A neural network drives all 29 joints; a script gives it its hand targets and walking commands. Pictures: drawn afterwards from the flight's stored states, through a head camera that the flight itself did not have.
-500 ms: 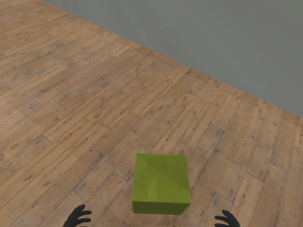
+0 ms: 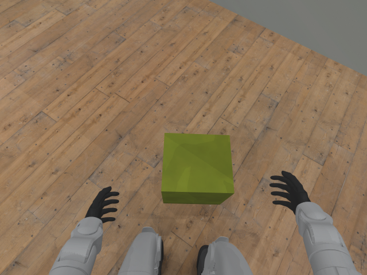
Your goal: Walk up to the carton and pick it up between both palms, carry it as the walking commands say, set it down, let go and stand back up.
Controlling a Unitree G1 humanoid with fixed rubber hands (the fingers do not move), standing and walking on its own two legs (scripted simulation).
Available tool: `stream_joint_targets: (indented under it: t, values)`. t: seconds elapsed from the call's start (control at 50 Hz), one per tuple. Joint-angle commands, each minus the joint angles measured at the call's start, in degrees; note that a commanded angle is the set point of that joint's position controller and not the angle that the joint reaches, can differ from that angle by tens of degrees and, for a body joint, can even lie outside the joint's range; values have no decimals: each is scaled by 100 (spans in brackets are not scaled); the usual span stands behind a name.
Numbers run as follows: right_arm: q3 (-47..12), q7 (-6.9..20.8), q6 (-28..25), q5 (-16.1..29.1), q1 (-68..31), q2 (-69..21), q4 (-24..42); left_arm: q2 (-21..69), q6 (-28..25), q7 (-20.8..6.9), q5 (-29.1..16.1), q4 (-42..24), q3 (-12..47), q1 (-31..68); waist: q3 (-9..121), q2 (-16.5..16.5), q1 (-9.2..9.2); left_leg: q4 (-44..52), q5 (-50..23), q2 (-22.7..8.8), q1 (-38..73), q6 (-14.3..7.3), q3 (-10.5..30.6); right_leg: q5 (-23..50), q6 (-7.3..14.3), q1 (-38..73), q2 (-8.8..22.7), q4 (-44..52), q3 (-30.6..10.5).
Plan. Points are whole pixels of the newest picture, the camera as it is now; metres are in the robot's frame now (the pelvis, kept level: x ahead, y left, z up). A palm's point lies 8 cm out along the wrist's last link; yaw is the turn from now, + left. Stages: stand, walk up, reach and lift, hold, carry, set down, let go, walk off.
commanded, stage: reach and lift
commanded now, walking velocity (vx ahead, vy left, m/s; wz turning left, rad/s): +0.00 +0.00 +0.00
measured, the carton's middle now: (194, 171) +0.50 -0.05 -0.57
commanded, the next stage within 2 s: none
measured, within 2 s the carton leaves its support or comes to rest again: neither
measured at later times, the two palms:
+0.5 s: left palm (123, 161) +0.40 +0.18 -0.16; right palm (288, 154) +0.44 -0.27 -0.13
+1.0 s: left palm (133, 138) +0.48 +0.18 -0.19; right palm (281, 129) +0.53 -0.28 -0.16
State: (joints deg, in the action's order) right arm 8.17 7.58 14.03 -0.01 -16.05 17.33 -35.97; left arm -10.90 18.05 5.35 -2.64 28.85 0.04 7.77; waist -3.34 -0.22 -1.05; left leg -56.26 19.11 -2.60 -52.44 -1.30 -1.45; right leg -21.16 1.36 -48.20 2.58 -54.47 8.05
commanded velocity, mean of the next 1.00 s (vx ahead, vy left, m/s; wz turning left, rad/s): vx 0.00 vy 0.00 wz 0.00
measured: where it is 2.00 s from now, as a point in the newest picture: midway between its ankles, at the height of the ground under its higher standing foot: outside the picture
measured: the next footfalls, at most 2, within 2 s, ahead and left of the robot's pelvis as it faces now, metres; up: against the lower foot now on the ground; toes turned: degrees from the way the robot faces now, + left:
none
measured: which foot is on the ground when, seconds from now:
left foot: down 0.00-1.00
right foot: down 0.00-1.00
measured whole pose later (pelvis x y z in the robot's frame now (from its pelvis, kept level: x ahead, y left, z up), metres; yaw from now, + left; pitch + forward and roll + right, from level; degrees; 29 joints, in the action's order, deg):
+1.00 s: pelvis -0.01 -0.01 -0.05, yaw -2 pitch +48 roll -2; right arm 17.6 10.3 10.7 4.7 -69.5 31.3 -48.3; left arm -11.6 15.1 6.8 -3.0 33.5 -14.9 59.3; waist -2.9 -1.8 -2.4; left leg -59.4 14.1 -2.9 -92.8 -1.3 -1.5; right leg -17.3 2.8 -90.0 2.5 -59.8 7.6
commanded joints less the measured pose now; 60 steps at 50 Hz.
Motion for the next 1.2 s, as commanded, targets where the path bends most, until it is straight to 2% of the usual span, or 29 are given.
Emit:
stream_joint_targets:
  t: [0.0,0.08,0.1,0.16,0.2,0.22,0.28,0.34,0.46,0.54,0.56,0.58,0.64,0.68,0.72,0.78,0.8,0.84,0.96,1.0,1.02,1.04,1.06,1.08,1.1,1.12,1.14,1.16,1.18]
  values:
    - [429,193,272,309,-2325,1419,-249,-105,318,141,-232,-594,-635,2435,2110,-670,178,931,1186,289,1506,356,381,-1314,112,-331,-297,402,-739]
    - [437,256,375,348,-3048,1493,-745,-97,444,200,-196,-211,-889,3097,2350,-492,96,694,870,352,1047,365,318,-1067,106,-374,-309,317,-770]
    - [578,251,328,255,-3236,1625,-741,-185,404,236,-162,-257,-958,3253,2636,-405,178,610,677,352,1089,371,308,-863,82,-395,-331,265,-755]
    - [605,222,170,378,-3470,1643,-859,-234,265,315,-68,-74,-1132,3507,3284,-480,38,417,-69,390,1134,370,247,-80,79,-327,-329,185,-815]
    - [756,139,23,305,-3776,1715,-849,-243,107,326,-67,41,-1194,3712,3631,-334,93,278,-489,431,874,364,207,451,62,-244,-347,113,-855]
    - [724,101,-68,343,-3754,1730,-783,-318,-31,308,-43,-14,-1341,3612,3963,-270,-46,163,-1007,504,770,335,166,995,57,22,-353,81,-954]
    - [794,40,-367,552,-4080,2002,-592,-530,-397,311,-69,-372,-1362,4078,5168,-216,125,-112,-2141,531,1054,287,305,2194,12,-2,-435,-107,-1001]
    - [790,-5,-532,679,-4269,2095,-349,-621,-575,300,-121,-646,-1353,4289,6287,-163,144,-306,-3116,515,1485,234,398,2986,-5,-60,-467,-210,-1080]
    - [1026,11,-725,723,-4763,2442,-404,-670,-655,305,-172,-838,-1472,4857,6789,-436,224,-661,-4423,365,2501,211,691,2756,29,-1777,-525,-117,-1047]
    - [933,87,-711,796,-5181,2292,-879,-752,-666,286,-185,-304,-1643,5138,6499,-100,167,-578,-4142,376,1645,181,615,2972,-32,-1872,-528,-210,-1032]
    - [917,119,-722,921,-5455,2303,-845,-896,-681,267,-111,-280,-1822,5436,6541,-214,-5,-637,-4300,344,1786,153,619,2846,-33,-2263,-529,-210,-1047]
    - [942,141,-713,936,-5627,2422,-884,-917,-649,256,-110,-289,-1816,5539,6771,-307,-6,-621,-4256,323,1885,163,634,2846,-11,-2100,-520,-199,-1072]
    - [989,168,-673,856,-6290,2735,-803,-1250,-622,231,-55,-319,-2059,6215,7204,-19,12,-653,-3878,341,1360,149,516,3059,-45,-1769,-533,-350,-1046]
    - [1033,210,-621,911,-6597,2882,-815,-1391,-566,233,-54,-415,-2095,6549,7430,-240,-50,-682,-3963,320,1582,146,460,3078,-31,-1809,-515,-343,-1035]
    - [1001,249,-555,861,-6636,2855,-1237,-1329,-502,214,56,66,-2207,6445,7131,-103,-124,-594,-3689,296,1272,171,367,2947,-92,-1927,-533,-327,-977]
    - [1041,282,-486,794,-6833,2964,-1080,-1414,-470,191,23,-59,-2257,6681,7736,152,-15,-555,-3624,347,1221,139,275,3257,-118,-1418,-523,-364,-950]
    - [1016,281,-438,788,-6876,2960,-988,-1514,-447,191,60,-210,-2317,6797,7858,131,-102,-559,-3463,344,1053,119,248,3221,-100,-1307,-494,-387,-994]
    - [1085,316,-413,751,-7027,2882,-1125,-1475,-417,151,59,-123,-2273,6892,7736,116,-1,-498,-3219,364,767,118,174,3256,-118,-1236,-477,-417,-953]
    - [1293,359,-420,529,-7030,2995,-839,-1478,-428,142,73,-811,-2215,7146,8145,-52,160,-777,-3707,355,1184,174,289,3373,-52,-1387,-539,-592,-867]
    - [1333,332,-443,490,-7317,3109,-608,-1472,-402,132,83,-751,-2222,7194,8146,-29,180,-1056,-3577,371,1038,169,284,3140,-44,-1601,-523,-792,-883]
    - [1232,351,-421,550,-7338,2984,-887,-1513,-387,129,121,-603,-2250,7320,7860,-121,43,-1111,-3374,365,817,197,277,2956,-45,-1780,-502,-886,-907]
    - [1305,396,-410,485,-7391,3071,-1073,-1320,-326,157,72,-376,-2120,7391,7599,-40,278,-1193,-3016,344,682,238,346,2535,-42,-2163,-528,-1001,-823]
    - [1224,363,-430,531,-7688,3059,-809,-1451,-367,176,158,-520,-2281,7518,7643,-70,27,-1341,-2929,404,463,237,262,2473,-45,-2171,-506,-1132,-897]
    - [1276,365,-439,520,-7663,3075,-945,-1360,-337,184,98,-267,-2221,7469,7467,45,142,-1444,-2937,404,251,238,280,2450,-64,-2346,-527,-1279,-857]
    - [1219,389,-423,529,-7647,3022,-1138,-1384,-359,193,193,-215,-2306,7484,7311,-5,37,-1582,-2818,397,19,261,268,2347,-63,-2527,-540,-1437,-901]
    - [1248,382,-400,521,-7680,3060,-1084,-1419,-343,213,88,-326,-2244,7591,7524,75,120,-1625,-2828,418,52,279,280,2293,-70,-2555,-550,-1540,-814]
    - [1183,343,-381,573,-7787,3086,-1007,-1609,-346,230,173,-260,-2365,7611,7622,33,-50,-1797,-2780,418,-80,250,205,2296,-72,-2506,-521,-1680,-895]
    - [1253,311,-344,485,-7799,3241,-1043,-1587,-339,263,119,-371,-2297,7743,7958,26,118,-1927,-2793,420,38,287,210,2303,-76,-2480,-555,-1829,-830]
    - [1148,316,-310,531,-7907,3223,-1210,-1591,-275,287,151,-22,-2334,7693,7692,49,-9,-2061,-2542,420,-224,272,193,2022,-94,-2765,-536,-1970,-836]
